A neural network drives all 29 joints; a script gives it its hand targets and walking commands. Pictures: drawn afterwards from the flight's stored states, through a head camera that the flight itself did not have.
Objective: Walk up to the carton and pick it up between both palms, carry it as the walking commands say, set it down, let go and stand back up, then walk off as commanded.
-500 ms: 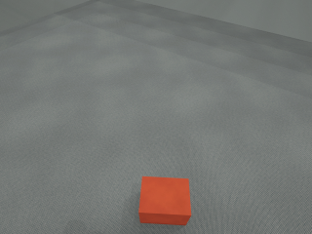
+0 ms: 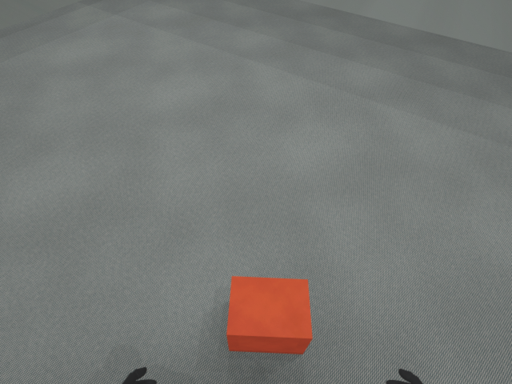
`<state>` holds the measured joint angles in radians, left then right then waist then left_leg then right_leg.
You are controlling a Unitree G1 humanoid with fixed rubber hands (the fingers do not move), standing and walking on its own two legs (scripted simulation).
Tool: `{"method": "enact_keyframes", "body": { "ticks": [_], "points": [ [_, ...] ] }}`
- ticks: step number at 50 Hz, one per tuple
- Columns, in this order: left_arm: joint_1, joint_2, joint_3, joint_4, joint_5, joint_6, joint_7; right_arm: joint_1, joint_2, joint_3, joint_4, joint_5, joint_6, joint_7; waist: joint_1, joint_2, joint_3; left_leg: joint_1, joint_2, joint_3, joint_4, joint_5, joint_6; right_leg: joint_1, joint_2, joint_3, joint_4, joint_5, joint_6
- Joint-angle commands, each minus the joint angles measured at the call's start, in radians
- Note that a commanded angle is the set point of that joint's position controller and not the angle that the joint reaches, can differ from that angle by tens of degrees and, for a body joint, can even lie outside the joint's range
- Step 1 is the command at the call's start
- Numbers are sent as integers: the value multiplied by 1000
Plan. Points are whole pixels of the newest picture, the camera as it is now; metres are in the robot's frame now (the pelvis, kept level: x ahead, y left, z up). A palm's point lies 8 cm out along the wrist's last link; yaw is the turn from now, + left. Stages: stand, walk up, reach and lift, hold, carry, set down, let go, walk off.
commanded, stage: reach and lift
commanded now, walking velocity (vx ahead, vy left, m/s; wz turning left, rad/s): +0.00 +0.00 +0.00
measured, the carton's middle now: (267, 315) +0.44 -0.03 -0.66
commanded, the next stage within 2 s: none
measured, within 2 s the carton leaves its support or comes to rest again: neither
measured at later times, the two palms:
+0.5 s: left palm (154, 357) +0.20 +0.21 -0.17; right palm (393, 363) +0.21 -0.23 -0.16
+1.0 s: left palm (185, 286) +0.36 +0.18 -0.21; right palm (364, 292) +0.36 -0.22 -0.20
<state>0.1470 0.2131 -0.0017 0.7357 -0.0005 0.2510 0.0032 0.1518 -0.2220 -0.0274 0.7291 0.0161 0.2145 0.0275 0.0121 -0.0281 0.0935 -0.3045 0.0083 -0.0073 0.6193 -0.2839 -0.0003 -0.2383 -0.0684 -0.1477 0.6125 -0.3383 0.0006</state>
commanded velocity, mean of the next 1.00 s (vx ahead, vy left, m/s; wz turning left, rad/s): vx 0.00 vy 0.00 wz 0.00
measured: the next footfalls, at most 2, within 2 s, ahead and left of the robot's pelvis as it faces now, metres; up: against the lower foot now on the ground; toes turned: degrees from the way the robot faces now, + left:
none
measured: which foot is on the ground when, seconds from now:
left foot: down 0.00-1.00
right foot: down 0.00-1.00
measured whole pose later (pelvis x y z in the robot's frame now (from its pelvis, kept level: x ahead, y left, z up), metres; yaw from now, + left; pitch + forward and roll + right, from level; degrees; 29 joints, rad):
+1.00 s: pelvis -0.06 +0.01 -0.09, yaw -3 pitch +33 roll -2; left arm -0.71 0.18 0.12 0.65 -0.01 0.17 0.13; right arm -0.77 -0.27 -0.22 0.79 0.06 0.12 0.04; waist 0.01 0.00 0.06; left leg -1.34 0.03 -0.01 1.08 -0.31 0.00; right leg -1.28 -0.06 -0.10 1.08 -0.36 0.00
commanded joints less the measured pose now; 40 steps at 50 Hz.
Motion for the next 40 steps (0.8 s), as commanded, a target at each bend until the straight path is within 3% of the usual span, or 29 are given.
{"method": "enact_keyframes", "body": {
  "ticks": [1,4,8,13,16,19,25,28,34,40],
  "points": [
    [-190,92,63,-306,-31,79,-14,-186,-124,-57,-221,-33,72,30,20,-27,-34,106,-42,35,-16,-10,17,-348,20,161,-120,-139,-76],
    [-136,52,50,-284,-6,57,-12,-179,-111,-87,-206,-39,54,48,21,31,-61,29,-20,6,2,85,4,-304,57,171,-25,43,-63],
    [-122,1,76,-264,20,-29,12,-204,-115,-109,-183,-37,-24,63,21,121,-231,-64,1,-31,91,333,-16,-278,112,143,132,221,-29],
    [-219,7,112,-299,13,-108,54,-292,-149,-149,-188,-45,-107,52,-10,79,-424,-74,9,-73,242,565,-19,-470,117,131,272,269,-15],
    [-313,13,123,-328,-12,-130,77,-355,-173,-171,-206,-45,-130,44,-26,71,-514,-89,8,-96,310,610,-14,-583,112,136,321,243,-16],
    [-409,23,130,-344,-40,-128,93,-460,-215,-182,-215,-35,-127,39,-27,59,-583,-142,-1,-97,341,532,-10,-633,107,140,341,197,-22],
    [-602,103,186,-288,-46,-68,106,-690,-239,-169,-214,6,-64,13,23,-3,-574,-404,-26,-20,316,60,-3,-583,93,159,327,35,-16],
    [-692,97,191,-236,-51,-31,110,-801,-244,-178,-159,15,-33,6,25,9,-518,-485,-23,-6,309,-61,-7,-623,89,165,321,-68,-17],
    [-864,69,223,-161,-40,-20,118,-981,-252,-220,-46,0,-22,3,19,20,-555,-570,-30,9,344,-48,-18,-711,103,164,343,-65,-8],
    [-1021,68,260,-139,-49,-69,134,-1159,-276,-243,-16,24,-83,-2,10,0,-774,-577,-46,3,398,125,-23,-756,123,161,383,104,5]
  ]
}}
